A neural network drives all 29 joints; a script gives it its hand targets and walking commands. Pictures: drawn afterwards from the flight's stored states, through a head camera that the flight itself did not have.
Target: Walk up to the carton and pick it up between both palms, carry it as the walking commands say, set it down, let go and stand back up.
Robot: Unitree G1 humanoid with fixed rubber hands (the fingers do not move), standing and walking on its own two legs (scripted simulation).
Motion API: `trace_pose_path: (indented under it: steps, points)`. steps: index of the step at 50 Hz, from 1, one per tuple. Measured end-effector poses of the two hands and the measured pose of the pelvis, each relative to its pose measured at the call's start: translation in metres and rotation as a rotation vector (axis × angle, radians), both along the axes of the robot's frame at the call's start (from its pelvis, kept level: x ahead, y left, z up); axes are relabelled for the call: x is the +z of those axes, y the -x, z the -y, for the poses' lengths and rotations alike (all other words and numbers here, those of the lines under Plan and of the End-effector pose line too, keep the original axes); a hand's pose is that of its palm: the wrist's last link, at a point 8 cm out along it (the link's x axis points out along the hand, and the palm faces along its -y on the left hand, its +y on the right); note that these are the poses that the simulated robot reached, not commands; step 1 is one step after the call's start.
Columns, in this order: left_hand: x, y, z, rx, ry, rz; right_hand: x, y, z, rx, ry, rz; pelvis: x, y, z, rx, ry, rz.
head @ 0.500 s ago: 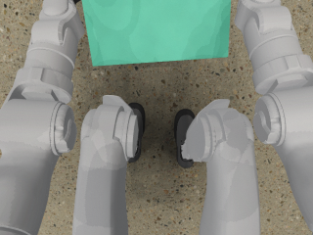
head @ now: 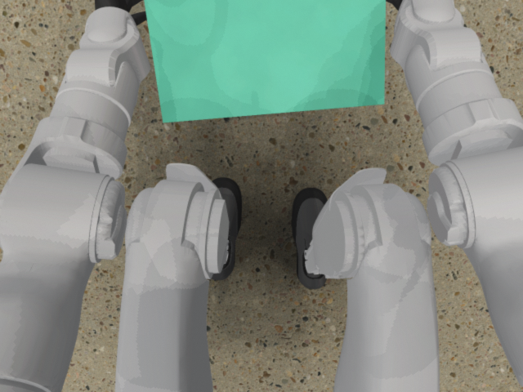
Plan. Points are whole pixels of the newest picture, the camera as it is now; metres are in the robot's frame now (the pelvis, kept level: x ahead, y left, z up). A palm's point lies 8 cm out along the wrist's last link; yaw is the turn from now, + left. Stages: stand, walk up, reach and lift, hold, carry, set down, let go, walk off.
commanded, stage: set down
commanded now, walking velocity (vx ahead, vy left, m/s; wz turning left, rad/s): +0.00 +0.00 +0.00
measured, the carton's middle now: (264, 22) +0.54 +0.02 -0.25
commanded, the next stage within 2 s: none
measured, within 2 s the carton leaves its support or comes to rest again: neither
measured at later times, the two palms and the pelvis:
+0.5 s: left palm (120, 10) +0.52 +0.19 -0.17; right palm out of the picture +0.55 -0.15 -0.16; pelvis -0.01 +0.00 -0.01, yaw +0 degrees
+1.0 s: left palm (117, 9) +0.52 +0.19 -0.17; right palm out of the picture +0.55 -0.16 -0.16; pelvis +0.00 +0.00 -0.03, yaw +0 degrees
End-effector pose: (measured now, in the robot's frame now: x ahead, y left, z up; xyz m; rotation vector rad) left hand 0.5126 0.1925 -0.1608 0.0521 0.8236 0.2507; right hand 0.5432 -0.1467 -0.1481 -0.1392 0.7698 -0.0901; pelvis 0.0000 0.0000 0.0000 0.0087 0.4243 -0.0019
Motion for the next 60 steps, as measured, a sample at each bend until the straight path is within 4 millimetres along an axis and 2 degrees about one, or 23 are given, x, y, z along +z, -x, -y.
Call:
trace_pose_path:
  steps: [6,10,22,36,60]
  points:
    - [-0.005,-0.005,0.003,-0.021,0.014,0.005,-0.011,-0.005,0.004,-0.012,0.013,-0.018,-0.011,0.007,0.001,0.006,-0.004,-0.015]
    - [-0.005,-0.007,0.003,-0.038,-0.002,0.003,-0.011,-0.006,0.005,0.009,0.017,-0.020,-0.015,0.008,0.002,0.006,-0.006,-0.010]
    - [-0.005,-0.009,0.002,-0.048,0.008,-0.004,-0.011,-0.008,0.006,0.028,0.008,-0.027,-0.013,0.005,0.004,-0.004,-0.009,-0.011]
    - [-0.006,-0.008,0.000,-0.066,0.021,0.009,-0.013,-0.008,0.008,0.037,-0.013,-0.022,-0.025,0.008,0.003,-0.006,-0.010,-0.019]
    - [-0.010,-0.009,-0.002,-0.070,0.061,0.021,-0.015,-0.009,0.010,0.054,-0.049,-0.020,-0.028,0.001,0.005,-0.007,-0.016,-0.035]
